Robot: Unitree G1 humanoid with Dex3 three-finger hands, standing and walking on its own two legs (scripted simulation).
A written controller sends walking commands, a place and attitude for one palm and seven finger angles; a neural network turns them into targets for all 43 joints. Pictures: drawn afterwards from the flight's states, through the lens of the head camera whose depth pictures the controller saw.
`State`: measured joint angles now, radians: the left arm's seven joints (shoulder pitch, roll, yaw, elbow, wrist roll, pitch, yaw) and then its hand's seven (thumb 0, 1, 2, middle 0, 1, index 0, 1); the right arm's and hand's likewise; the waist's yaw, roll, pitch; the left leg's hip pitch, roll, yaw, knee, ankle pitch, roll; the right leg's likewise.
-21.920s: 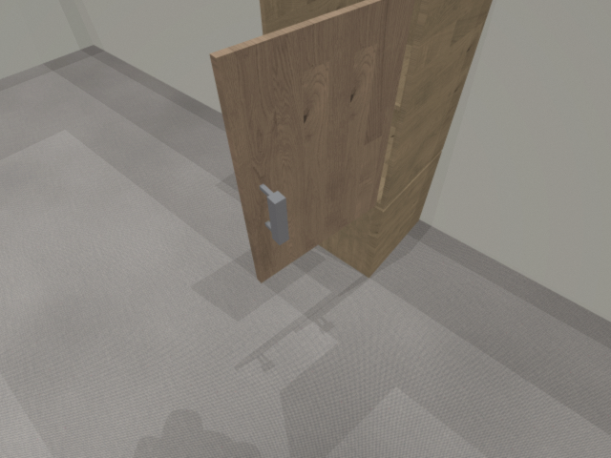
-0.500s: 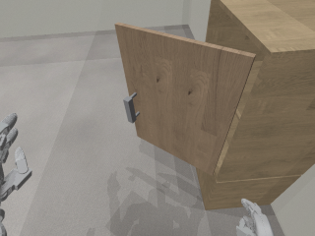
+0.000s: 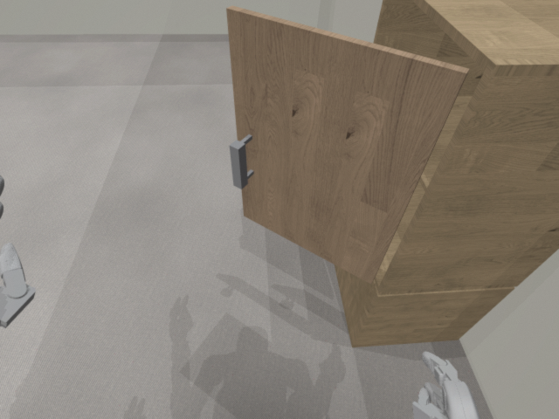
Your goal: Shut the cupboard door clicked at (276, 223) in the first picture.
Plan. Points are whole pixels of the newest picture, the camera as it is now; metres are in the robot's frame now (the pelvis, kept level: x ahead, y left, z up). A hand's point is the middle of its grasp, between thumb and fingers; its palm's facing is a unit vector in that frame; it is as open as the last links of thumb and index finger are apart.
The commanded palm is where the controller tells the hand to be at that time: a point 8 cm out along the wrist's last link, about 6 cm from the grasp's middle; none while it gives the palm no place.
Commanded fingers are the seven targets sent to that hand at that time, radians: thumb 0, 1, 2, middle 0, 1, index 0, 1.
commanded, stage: step back with the hand held close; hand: left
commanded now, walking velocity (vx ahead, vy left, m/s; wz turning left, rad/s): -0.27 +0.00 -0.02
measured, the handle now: (244, 161) +0.70 +0.14 -0.07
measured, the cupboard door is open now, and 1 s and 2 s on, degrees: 52 52 52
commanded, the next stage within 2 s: stop stepping back and stand still in 0.76 s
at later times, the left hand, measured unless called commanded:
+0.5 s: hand out of the picture +0.14 +0.28 +0.17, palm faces +0.47 -0.74 -0.48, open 7.4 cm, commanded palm +0.08 +0.29 +0.19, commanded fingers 0.00 0.90 0.90 -0.20 -0.30 -0.20 -0.30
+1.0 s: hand out of the picture +0.06 +0.29 +0.17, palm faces +0.35 -0.84 -0.41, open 7.5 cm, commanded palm +0.00 +0.32 +0.19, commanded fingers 0.00 0.90 0.90 -0.20 -0.30 -0.20 -0.30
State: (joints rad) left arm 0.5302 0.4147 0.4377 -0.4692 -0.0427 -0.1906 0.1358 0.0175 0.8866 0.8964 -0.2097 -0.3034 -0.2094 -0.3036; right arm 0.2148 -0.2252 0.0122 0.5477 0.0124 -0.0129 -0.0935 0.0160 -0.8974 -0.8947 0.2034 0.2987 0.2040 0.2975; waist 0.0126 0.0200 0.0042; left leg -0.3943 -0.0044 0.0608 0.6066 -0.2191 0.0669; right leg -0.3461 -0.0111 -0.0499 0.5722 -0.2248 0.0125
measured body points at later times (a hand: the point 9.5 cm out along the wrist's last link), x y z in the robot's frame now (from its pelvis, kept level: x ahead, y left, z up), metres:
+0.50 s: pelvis -0.06 -0.01 +0.00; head -0.04 +0.02 +0.44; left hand +0.10 +0.32 +0.20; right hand +0.11 -0.24 -0.08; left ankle +0.07 +0.08 -0.73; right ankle -0.14 -0.13 -0.73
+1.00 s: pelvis -0.15 +0.02 +0.02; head -0.13 +0.07 +0.46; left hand +0.04 +0.33 +0.19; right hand +0.01 -0.22 -0.05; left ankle -0.03 +0.08 -0.73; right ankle -0.24 -0.10 -0.69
